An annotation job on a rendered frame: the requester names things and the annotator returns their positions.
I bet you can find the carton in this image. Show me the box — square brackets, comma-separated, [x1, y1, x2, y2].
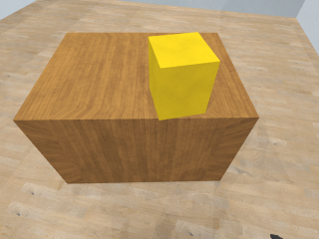
[148, 32, 220, 120]

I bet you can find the pedestal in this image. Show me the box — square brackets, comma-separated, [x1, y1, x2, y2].
[13, 32, 259, 184]

